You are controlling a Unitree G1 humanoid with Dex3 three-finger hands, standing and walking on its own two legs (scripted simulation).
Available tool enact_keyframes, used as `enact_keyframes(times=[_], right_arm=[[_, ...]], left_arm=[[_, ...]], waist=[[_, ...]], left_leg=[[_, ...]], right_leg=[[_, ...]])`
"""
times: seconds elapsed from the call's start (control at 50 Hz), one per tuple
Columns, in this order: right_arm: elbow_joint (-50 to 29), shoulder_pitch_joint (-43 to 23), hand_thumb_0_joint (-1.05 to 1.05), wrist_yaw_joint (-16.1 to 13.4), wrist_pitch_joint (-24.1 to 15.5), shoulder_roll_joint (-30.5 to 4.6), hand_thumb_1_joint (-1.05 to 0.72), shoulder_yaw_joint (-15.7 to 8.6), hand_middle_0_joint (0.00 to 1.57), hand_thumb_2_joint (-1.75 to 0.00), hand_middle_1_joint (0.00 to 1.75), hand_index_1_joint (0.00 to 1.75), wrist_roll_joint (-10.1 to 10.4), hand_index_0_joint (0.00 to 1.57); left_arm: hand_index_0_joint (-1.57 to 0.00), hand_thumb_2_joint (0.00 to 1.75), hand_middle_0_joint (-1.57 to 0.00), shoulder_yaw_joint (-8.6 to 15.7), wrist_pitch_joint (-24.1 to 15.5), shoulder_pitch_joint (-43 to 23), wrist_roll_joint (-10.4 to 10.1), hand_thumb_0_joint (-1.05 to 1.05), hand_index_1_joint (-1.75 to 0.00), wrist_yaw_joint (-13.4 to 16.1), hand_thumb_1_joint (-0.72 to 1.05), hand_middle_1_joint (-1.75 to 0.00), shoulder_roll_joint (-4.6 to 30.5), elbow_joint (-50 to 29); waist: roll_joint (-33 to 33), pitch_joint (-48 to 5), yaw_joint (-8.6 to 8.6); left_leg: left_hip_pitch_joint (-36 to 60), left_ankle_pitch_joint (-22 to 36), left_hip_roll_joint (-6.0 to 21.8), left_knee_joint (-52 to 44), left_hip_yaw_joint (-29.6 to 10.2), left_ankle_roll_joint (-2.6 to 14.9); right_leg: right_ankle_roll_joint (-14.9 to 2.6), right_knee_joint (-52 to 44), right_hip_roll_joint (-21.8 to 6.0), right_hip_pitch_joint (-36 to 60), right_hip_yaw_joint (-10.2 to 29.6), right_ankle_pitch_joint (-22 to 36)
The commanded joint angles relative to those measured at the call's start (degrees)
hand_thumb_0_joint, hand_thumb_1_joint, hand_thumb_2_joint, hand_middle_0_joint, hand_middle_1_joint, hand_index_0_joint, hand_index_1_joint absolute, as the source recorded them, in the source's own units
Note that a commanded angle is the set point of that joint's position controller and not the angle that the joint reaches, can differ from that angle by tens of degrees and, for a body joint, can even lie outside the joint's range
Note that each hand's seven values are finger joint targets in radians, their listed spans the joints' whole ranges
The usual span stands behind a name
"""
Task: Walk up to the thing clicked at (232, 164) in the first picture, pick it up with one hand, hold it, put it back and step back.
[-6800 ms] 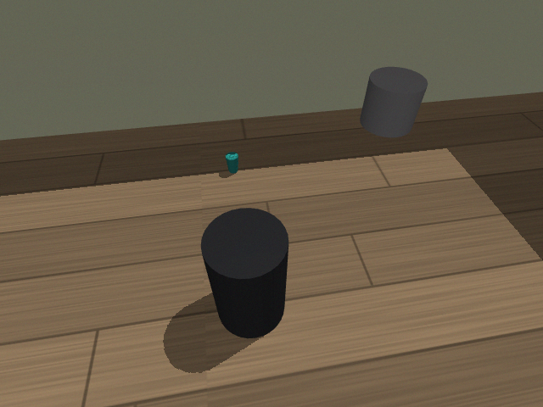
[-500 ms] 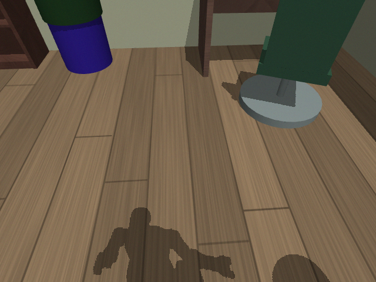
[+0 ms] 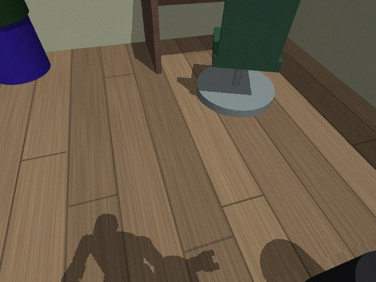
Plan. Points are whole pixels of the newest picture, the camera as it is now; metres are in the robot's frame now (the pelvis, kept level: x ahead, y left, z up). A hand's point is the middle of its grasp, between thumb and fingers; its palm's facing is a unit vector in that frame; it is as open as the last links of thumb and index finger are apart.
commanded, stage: walk up
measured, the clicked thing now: out of the picture +0.46 -1.43 -0.72
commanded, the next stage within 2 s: stand in 1.64 s
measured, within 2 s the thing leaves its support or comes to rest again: neither
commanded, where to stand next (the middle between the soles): +0.17 +0.00 m, yaw -28 degrees
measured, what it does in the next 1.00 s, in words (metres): walks ahead, turning right: right foot, then left foot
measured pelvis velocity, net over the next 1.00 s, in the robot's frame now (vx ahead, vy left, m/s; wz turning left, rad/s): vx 0.13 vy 0.02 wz -0.44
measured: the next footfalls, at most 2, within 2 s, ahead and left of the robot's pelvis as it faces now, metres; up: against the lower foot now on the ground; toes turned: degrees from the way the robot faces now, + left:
right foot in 0.24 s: +0.21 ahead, -0.13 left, +0.00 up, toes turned -10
left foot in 0.60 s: +0.25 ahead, +0.12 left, +0.00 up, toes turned -25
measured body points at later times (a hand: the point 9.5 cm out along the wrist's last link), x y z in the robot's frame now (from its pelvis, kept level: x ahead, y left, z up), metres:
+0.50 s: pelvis +0.14 +0.01 -0.02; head +0.17 -0.02 +0.43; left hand +0.32 +0.28 -0.11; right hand +0.13 -0.31 -0.14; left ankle +0.19 +0.16 -0.70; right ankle +0.17 -0.12 -0.74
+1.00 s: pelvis +0.13 +0.02 -0.04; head +0.17 +0.00 +0.41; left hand +0.34 +0.29 -0.14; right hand +0.06 -0.33 -0.13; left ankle +0.23 +0.15 -0.73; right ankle +0.07 -0.09 -0.74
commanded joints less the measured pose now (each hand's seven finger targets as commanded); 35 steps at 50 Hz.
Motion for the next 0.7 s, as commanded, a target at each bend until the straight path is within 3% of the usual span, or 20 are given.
enact_keyframes(times=[0.0, 0.04, 0.14, 0.16, 0.18, 0.2, 0.22, 0.24, 0.26, 0.32, 0.36, 0.42, 0.46, 0.54, 0.56, 0.58, 0.6, 0.62, 0.66, 0.68], right_arm=[[-5.68, 1.9, 0.0, -0.71, -2.15, -13.79, -0.9, -3.06, 0.2, -0.9, 0.3, 0.3, 0.69, 0.2], [-6.04, 4.0, 0.0, -0.61, -1.91, -14.1, -0.9, -3.01, 0.2, -0.9, 0.3, 0.3, 0.67, 0.2], [-9.17, 3.84, 0.0, -0.52, -0.4, -14.44, -0.9, -2.79, 0.2, -0.9, 0.3, 0.3, 0.73, 0.2], [-9.46, 3.93, 0.0, -0.67, 0.07, -14.47, -0.9, -2.77, 0.2, -0.9, 0.3, 0.3, 0.98, 0.2], [-10.15, 2.35, 0.0, -0.92, 0.34, -14.31, -0.9, -2.61, 0.2, -0.9, 0.3, 0.3, 1.5, 0.2], [-10.74, 2.93, 0.0, -1.01, 0.52, -12.25, -0.9, -1.75, 0.2, -0.9, 0.3, 0.3, 1.96, 0.2], [-11.19, 5.47, 0.0, -1.21, 0.49, -9.77, -0.9, -0.66, 0.2, -0.9, 0.3, 0.3, 2.25, 0.2], [-11.96, 7.8, 0.0, -1.22, 1.02, -8.08, -0.9, 0.1, 0.2, -0.9, 0.3, 0.3, 2.55, 0.2], [-10.66, 7.13, 0.0, -1.96, 2.01, -13.0, -0.9, -1.2, 0.2, -0.9, 0.3, 0.3, 1.86, 0.2], [-8.27, 8.16, 0.0, -2.19, 2.36, -12.47, -0.9, -0.76, 0.2, -0.9, 0.3, 0.3, 2.1, 0.2], [-6.55, 10.4, 0.0, -1.87, 2.34, -11.76, -0.9, -0.68, 0.2, -0.9, 0.3, 0.3, 1.52, 0.2], [-6.83, 9.32, 0.0, -2.16, 2.05, -11.02, -0.9, -0.88, 0.2, -0.9, 0.3, 0.3, 1.81, 0.2], [-6.94, 9.22, 0.0, -2.82, 1.87, -10.87, -0.9, -1.24, 0.2, -0.9, 0.3, 0.3, 2.15, 0.2], [-5.58, 12.2, 0.0, -3.72, 1.23, -10.99, -0.9, -2.05, 0.2, -0.9, 0.3, 0.3, 1.77, 0.2], [-6.37, 11.55, 0.0, -4.03, 0.83, -13.51, -0.9, -2.58, 0.2, -0.9, 0.3, 0.3, 0.47, 0.2], [-7.8, 9.98, 0.0, -4.22, 0.45, -18.59, -0.9, -3.66, 0.2, -0.9, 0.3, 0.3, 0.04, 0.2], [-8.69, 7.84, 0.0, -3.92, 0.38, -22.46, -0.9, -4.54, 0.2, -0.9, 0.3, 0.3, 1.44, 0.2], [-9.17, 4.91, 0.0, -4.07, 0.21, -21.48, -0.9, -4.59, 0.2, -0.9, 0.3, 0.3, 1.4, 0.2], [-9.91, 1.17, 0.0, -4.99, -0.06, -17.88, -0.9, -3.34, 0.2, -0.9, 0.3, 0.3, 1.33, 0.2], [-9.62, 1.34, 0.0, -4.97, -0.17, -17.24, -0.9, -3.15, 0.2, -0.9, 0.3, 0.3, 1.25, 0.2]], left_arm=[[-0.2, 0.9, -0.2, 2.28, -2.63, -1.98, -0.01, 0.0, -0.3, -1.11, 0.9, -0.3, 9.57, -5.95], [-0.2, 0.9, -0.2, 1.79, -2.79, -4.6, 0.3, 0.0, -0.3, -1.43, 0.9, -0.3, 8.42, -8.03], [-0.2, 0.9, -0.2, 1.53, -3.1, -5.62, 0.55, 0.0, -0.3, -1.02, 0.9, -0.3, 7.96, -9.88], [-0.2, 0.9, -0.2, 1.58, -3.07, -5.43, 0.72, 0.0, -0.3, -0.69, 0.9, -0.3, 7.68, -9.91], [-0.2, 0.9, -0.2, 1.94, -3.27, -1.95, 0.71, 0.0, -0.3, -0.22, 0.9, -0.3, 7.77, -9.59], [-0.2, 0.9, -0.2, 2.74, -3.74, 1.03, 0.92, 0.0, -0.3, 0.37, 0.9, -0.3, 10.03, -8.73], [-0.2, 0.9, -0.2, 4.1, -4.18, 5.42, 1.0, 0.0, -0.3, 1.09, 0.9, -0.3, 13.64, -8.56], [-0.2, 0.9, -0.2, 5.15, -4.37, 7.4, 0.55, 0.0, -0.3, 1.87, 0.9, -0.3, 18.51, -10.15], [-0.2, 0.9, -0.2, 4.93, -4.11, 5.33, -0.47, 0.0, -0.3, 2.2, 0.9, -0.3, 18.51, -11.03], [-0.2, 0.9, -0.2, 3.11, -3.65, -1.74, -0.93, 0.0, -0.3, 3.14, 0.9, -0.3, 13.81, -13.35], [-0.2, 0.9, -0.2, 2.43, -3.57, -3.59, -0.25, 0.0, -0.3, 3.08, 0.9, -0.3, 12.47, -14.05], [-0.2, 0.9, -0.2, 2.48, -2.85, -4.07, 0.14, 0.0, -0.3, 3.02, 0.9, -0.3, 12.64, -15.56], [-0.2, 0.9, -0.2, 2.63, -2.11, -6.75, 0.4, 0.0, -0.3, 2.93, 0.9, -0.3, 13.67, -17.07], [-0.2, 0.9, -0.2, 2.03, 0.43, -11.4, 0.07, 0.0, -0.3, 2.71, 0.9, -0.3, 11.82, -19.94], [-0.2, 0.9, -0.2, 1.21, 0.94, -10.17, -0.52, 0.0, -0.3, 2.71, 0.9, -0.3, 9.17, -19.99], [-0.2, 0.9, -0.2, 0.76, 1.35, -8.32, -0.32, 0.0, -0.3, 2.85, 0.9, -0.3, 7.13, -19.99], [-0.2, 0.9, -0.2, 2.02, 1.83, -7.51, 0.37, 0.0, -0.3, 3.68, 0.9, -0.3, 11.48, -18.7], [-0.2, 0.9, -0.2, 2.52, 2.0, -6.97, 0.63, 0.0, -0.3, 3.74, 0.9, -0.3, 12.85, -17.42], [-0.2, 0.9, -0.2, 3.26, 2.01, -5.02, -0.23, 0.0, -0.3, 3.09, 0.9, -0.3, 12.35, -15.29], [-0.2, 0.9, -0.2, 3.39, 1.86, -4.83, -0.45, 0.0, -0.3, 2.53, 0.9, -0.3, 12.46, -14.57]], waist=[[11.05, 3.68, -2.87], [10.09, 3.17, -3.79], [8.93, 1.21, -3.32], [8.54, 1.13, -2.78], [6.98, -0.89, 0.01], [1.78, -3.63, 1.82], [-7.32, -7.23, 3.99], [-16.97, -10.2, 4.72], [-9.85, -9.2, 4.33], [-3.86, -3.81, 0.91], [-5.84, -3.42, -0.55], [-7.28, -4.23, 0.1], [-9.59, -5.84, -0.54], [-5.24, -7.15, -3.6], [1.63, -5.58, -3.82], [13.2, -4.39, -2.83], [14.02, -6.01, -3.13], [11.35, -3.58, -1.59], [10.57, -1.26, 0.45], [11.65, -1.5, 0.07]], left_leg=[[5.22, -1.75, 15.07, -16.59, -11.54, 9.27], [8.08, 8.74, 14.65, -14.04, -7.53, 9.82], [3.36, 16.26, 12.9, -6.13, -1.66, 8.62], [1.47, 17.54, 13.45, -3.62, -1.6, 8.07], [1.07, 20.6, 13.34, 1.73, -1.15, 7.07], [-2.53, 21.36, 10.34, 10.7, 1.9, 5.16], [-9.28, 12.05, 5.89, 23.86, 3.91, 2.7], [-22.03, -16.93, -4.06, 38.48, 2.74, -0.08], [-21.19, -22.83, -0.04, 43.83, -5.96, -0.11], [-20.49, -14.76, 4.48, 40.7, -7.55, 0.06], [-15.39, -12.41, 3.5, 34.79, -4.86, -0.62], [-13.28, -11.13, 1.84, 27.13, -2.46, -1.61], [-9.85, -8.94, 1.11, 24.97, -2.35, -1.68], [0.58, 4.26, -1.27, 10.32, -0.77, -0.03], [-0.19, 2.05, 4.01, 3.84, -9.05, 1.98], [-2.04, 4.86, 19.17, -3.82, -28.54, 6.7], [-6.38, 11.85, 27.97, -6.44, -36.66, 13.35], [-8.01, 11.56, 27.54, -5.77, -35.87, 15.76], [-8.0, 11.66, 20.68, -2.14, -23.18, 12.7], [-7.94, 13.59, 18.3, -0.79, -18.72, 11.03]], right_leg=[[2.07, -5.45, -4.44, -10.21, -0.65, 2.98], [1.71, -11.25, -4.13, -9.84, -2.84, 3.62], [0.03, -19.5, -0.98, 0.81, -7.99, 6.89], [-0.35, -19.89, -0.26, 3.29, -8.49, 7.66], [-1.05, -23.75, -0.01, 8.45, -7.42, 10.73], [-2.08, -26.26, 0.55, 16.82, -6.81, 13.05], [-4.8, -30.64, -4.88, 24.83, 3.54, 13.51], [-13.64, -36.64, -21.08, 29.88, 33.14, 12.67], [-18.73, -36.21, -23.83, 24.24, 37.13, 12.04], [-12.85, -33.74, -15.09, 15.14, 19.19, 16.32], [-11.55, -31.65, -10.7, 8.52, 11.94, 24.74], [-12.28, -27.58, -10.02, 6.03, 10.15, 36.45], [-12.21, -25.05, -10.24, 2.26, 10.34, 37.84], [-7.87, -15.4, -5.84, -6.46, 10.33, 23.92], [-4.22, -9.61, -1.42, -10.37, 9.54, 16.52], [-1.03, 2.35, 6.72, -14.15, 4.39, -1.75], [0.07, 12.48, 7.06, -10.1, 7.57, -15.1], [0.25, 18.85, 5.63, -10.96, 9.09, -13.79], [0.44, 22.04, 3.56, -12.38, 8.5, -8.4], [0.33, 20.37, 3.15, -11.93, 7.53, -6.54]])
